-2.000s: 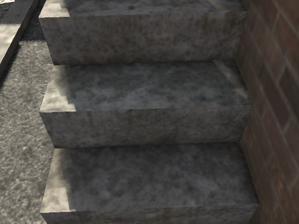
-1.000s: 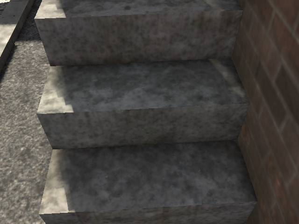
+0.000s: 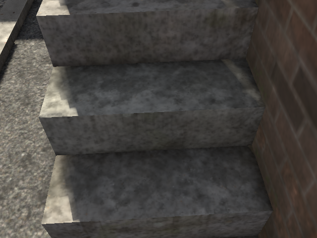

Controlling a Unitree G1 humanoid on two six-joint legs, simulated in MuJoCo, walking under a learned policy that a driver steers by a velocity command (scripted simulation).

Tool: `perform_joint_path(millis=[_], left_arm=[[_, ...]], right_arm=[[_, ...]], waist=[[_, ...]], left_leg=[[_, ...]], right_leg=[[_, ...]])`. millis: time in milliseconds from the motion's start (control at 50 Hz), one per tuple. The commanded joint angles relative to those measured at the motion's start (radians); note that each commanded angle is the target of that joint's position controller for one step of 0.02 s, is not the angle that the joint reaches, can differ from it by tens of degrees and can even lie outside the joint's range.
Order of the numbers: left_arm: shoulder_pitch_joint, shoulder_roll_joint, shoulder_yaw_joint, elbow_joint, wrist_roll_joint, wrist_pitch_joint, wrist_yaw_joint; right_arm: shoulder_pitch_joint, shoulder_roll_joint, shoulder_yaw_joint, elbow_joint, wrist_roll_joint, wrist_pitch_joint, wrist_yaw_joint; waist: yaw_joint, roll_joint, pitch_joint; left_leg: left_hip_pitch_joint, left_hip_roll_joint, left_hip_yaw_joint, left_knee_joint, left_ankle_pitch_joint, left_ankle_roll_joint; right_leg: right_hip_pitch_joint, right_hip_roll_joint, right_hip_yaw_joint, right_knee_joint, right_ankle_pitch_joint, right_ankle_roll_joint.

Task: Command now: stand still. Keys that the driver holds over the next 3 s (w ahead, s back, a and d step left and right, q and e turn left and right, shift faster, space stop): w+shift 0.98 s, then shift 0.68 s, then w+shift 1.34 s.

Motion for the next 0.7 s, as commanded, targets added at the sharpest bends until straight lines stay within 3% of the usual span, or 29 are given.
perform_joint_path(millis=[20,60,80,100,140,160,200,220,240,260,280,300,320,340,360,380,400,420,480,500,520,540,560,580,600,620,640,660,700], left_arm=[[0.154,0.073,0.01,0.013,0.0,0.003,0.0],[0.174,0.067,0.008,0.021,-0.001,0.003,0.001],[0.155,0.072,0.01,0.013,0.0,0.003,0.0],[0.158,0.074,0.01,0.014,0.002,0.003,0.001],[0.177,0.065,0.007,0.023,-0.001,0.004,0.002],[0.156,0.071,0.009,0.015,0.0,0.004,0.001],[0.176,0.066,0.007,0.023,-0.001,0.005,0.002],[0.157,0.07,0.009,0.015,0.0,0.005,0.001],[0.16,0.072,0.009,0.016,0.002,0.005,0.001],[0.176,0.066,0.007,0.024,-0.001,0.005,0.002],[0.158,0.07,0.009,0.016,0.0,0.005,0.001],[0.161,0.072,0.009,0.017,0.002,0.005,0.002],[0.178,0.065,0.007,0.025,-0.001,0.006,0.003],[0.159,0.069,0.009,0.017,0.0,0.006,0.001],[0.172,0.068,0.007,0.022,-0.002,0.009,0.004],[0.155,0.074,0.01,0.013,-0.001,0.01,0.003],[0.175,0.067,0.007,0.02,-0.002,0.012,0.005],[0.157,0.071,0.009,0.013,0.0,0.013,0.004],[0.179,0.064,0.007,0.02,-0.001,0.017,0.006],[0.16,0.069,0.009,0.013,0.001,0.018,0.004],[0.18,0.063,0.007,0.021,-0.001,0.019,0.006],[0.161,0.068,0.009,0.013,0.001,0.019,0.004],[0.181,0.062,0.007,0.021,-0.001,0.02,0.006],[0.162,0.068,0.009,0.013,0.001,0.02,0.004],[0.181,0.062,0.006,0.021,0.0,0.021,0.006],[0.177,0.061,0.006,0.021,-0.001,0.021,0.005],[0.165,0.068,0.009,0.013,0.0,0.022,0.004],[0.183,0.062,0.007,0.021,-0.001,0.022,0.005],[0.179,0.06,0.006,0.02,-0.002,0.023,0.005]], right_arm=[[0.078,-0.083,-0.009,0.005,0.002,0.0,-0.001],[0.089,-0.07,-0.005,0.007,-0.005,0.003,-0.002],[0.082,-0.084,-0.009,0.008,0.003,0.001,-0.001],[0.084,-0.088,-0.01,0.008,0.002,0.0,-0.001],[0.094,-0.068,-0.005,0.009,-0.005,0.003,-0.001],[0.084,-0.082,-0.008,0.008,0.002,0.001,-0.001],[0.095,-0.069,-0.005,0.009,-0.005,0.004,-0.002],[0.087,-0.082,-0.009,0.009,0.003,0.002,-0.001],[0.089,-0.087,-0.01,0.01,0.002,0.001,-0.001],[0.097,-0.069,-0.005,0.01,-0.005,0.004,-0.002],[0.09,-0.082,-0.009,0.01,0.003,0.002,-0.001],[0.091,-0.086,-0.01,0.011,0.003,0.001,0.0],[0.099,-0.068,-0.005,0.011,-0.005,0.005,-0.001],[0.092,-0.081,-0.008,0.011,0.003,0.002,-0.001],[0.1,-0.074,-0.008,0.017,-0.007,0.006,-0.002],[0.093,-0.087,-0.012,0.017,0.001,0.003,-0.001],[0.105,-0.072,-0.008,0.021,-0.005,0.006,-0.002],[0.093,-0.084,-0.012,0.02,0.002,0.003,-0.001],[0.105,-0.07,-0.009,0.026,-0.004,0.005,0.0],[0.094,-0.082,-0.012,0.024,0.001,0.002,0.001],[0.106,-0.069,-0.009,0.028,-0.005,0.005,0.0],[0.094,-0.082,-0.012,0.026,0.001,0.002,0.001],[0.106,-0.069,-0.009,0.03,-0.005,0.006,0.0],[0.095,-0.081,-0.013,0.027,0.001,0.003,0.001],[0.107,-0.068,-0.009,0.031,-0.005,0.006,0.001],[0.103,-0.064,-0.008,0.029,-0.007,0.007,0.0],[0.104,-0.082,-0.013,0.033,0.004,0.005,0.001],[0.11,-0.067,-0.009,0.033,-0.004,0.008,0.0],[0.112,-0.064,-0.008,0.035,-0.005,0.01,-0.001]], waist=[[-0.002,-0.028,0.119],[-0.004,-0.021,0.088],[-0.001,-0.028,0.118],[0.0,-0.024,0.104],[-0.004,-0.021,0.089],[-0.002,-0.027,0.12],[-0.004,-0.021,0.089],[-0.002,-0.028,0.119],[-0.001,-0.024,0.105],[-0.004,-0.021,0.089],[-0.002,-0.028,0.12],[-0.001,-0.024,0.106],[-0.004,-0.02,0.09],[-0.002,-0.028,0.121],[-0.007,-0.022,0.102],[-0.004,-0.028,0.125],[-0.006,-0.021,0.097],[-0.004,-0.029,0.127],[-0.006,-0.021,0.099],[-0.004,-0.029,0.129],[-0.007,-0.022,0.1],[-0.005,-0.029,0.13],[-0.007,-0.022,0.1],[-0.005,-0.029,0.13],[-0.008,-0.022,0.101],[-0.01,-0.026,0.117],[-0.005,-0.027,0.125],[-0.009,-0.021,0.1],[-0.011,-0.026,0.115]], left_leg=[[0.084,-0.02,-0.002,-0.061,0.188,0.023],[0.1,-0.019,-0.001,-0.059,0.174,0.023],[0.084,-0.019,-0.002,-0.062,0.19,0.023],[0.091,-0.019,-0.002,-0.06,0.197,0.024],[0.101,-0.019,-0.001,-0.061,0.174,0.023],[0.084,-0.02,-0.002,-0.063,0.19,0.023],[0.1,-0.019,-0.002,-0.062,0.175,0.023],[0.084,-0.02,-0.003,-0.064,0.191,0.024],[0.09,-0.019,-0.003,-0.062,0.198,0.025],[0.1,-0.02,-0.002,-0.063,0.177,0.023],[0.084,-0.02,-0.003,-0.065,0.192,0.024],[0.09,-0.019,-0.003,-0.063,0.199,0.025],[0.1,-0.02,-0.002,-0.064,0.177,0.024],[0.084,-0.02,-0.003,-0.066,0.193,0.024],[0.106,-0.02,-0.004,-0.064,0.18,0.023],[0.096,-0.02,-0.005,-0.066,0.201,0.024],[0.112,-0.019,-0.004,-0.066,0.186,0.023],[0.099,-0.02,-0.005,-0.068,0.204,0.024],[0.114,-0.02,-0.005,-0.071,0.187,0.022],[0.099,-0.021,-0.006,-0.073,0.202,0.023],[0.114,-0.02,-0.005,-0.073,0.185,0.022],[0.099,-0.021,-0.007,-0.075,0.2,0.023],[0.114,-0.021,-0.006,-0.075,0.183,0.022],[0.1,-0.022,-0.007,-0.077,0.199,0.023],[0.115,-0.021,-0.006,-0.077,0.183,0.022],[0.108,-0.023,-0.006,-0.08,0.177,0.022],[0.104,-0.021,-0.006,-0.082,0.206,0.021],[0.119,-0.021,-0.006,-0.08,0.195,0.021],[0.113,-0.022,-0.006,-0.085,0.191,0.02]], right_leg=[[-0.186,0.053,-0.067,-0.085,0.213,-0.026],[-0.172,0.049,-0.062,-0.099,0.22,-0.026],[-0.182,0.053,-0.069,-0.086,0.214,-0.025],[-0.179,0.053,-0.068,-0.087,0.214,-0.025],[-0.17,0.048,-0.063,-0.1,0.221,-0.026],[-0.183,0.053,-0.069,-0.087,0.214,-0.025],[-0.169,0.048,-0.064,-0.101,0.221,-0.025],[-0.18,0.052,-0.071,-0.087,0.215,-0.025],[-0.177,0.053,-0.07,-0.089,0.215,-0.025],[-0.168,0.048,-0.064,-0.102,0.223,-0.025],[-0.179,0.052,-0.071,-0.088,0.216,-0.024],[-0.175,0.053,-0.071,-0.089,0.216,-0.024],[-0.167,0.048,-0.065,-0.102,0.223,-0.025],[-0.178,0.052,-0.072,-0.088,0.216,-0.024],[-0.174,0.046,-0.067,-0.104,0.23,-0.026],[-0.184,0.05,-0.074,-0.09,0.222,-0.025],[-0.17,0.045,-0.068,-0.105,0.23,-0.026],[-0.183,0.05,-0.074,-0.091,0.221,-0.025],[-0.165,0.045,-0.069,-0.107,0.227,-0.026],[-0.178,0.049,-0.075,-0.094,0.216,-0.025],[-0.163,0.044,-0.07,-0.109,0.225,-0.025],[-0.176,0.049,-0.076,-0.096,0.215,-0.024],[-0.161,0.044,-0.07,-0.11,0.223,-0.025],[-0.174,0.049,-0.076,-0.097,0.214,-0.024],[-0.159,0.044,-0.071,-0.112,0.223,-0.024],[-0.164,0.044,-0.071,-0.111,0.223,-0.024],[-0.167,0.047,-0.078,-0.101,0.224,-0.022],[-0.158,0.043,-0.072,-0.115,0.233,-0.022],[-0.159,0.043,-0.074,-0.116,0.235,-0.022]])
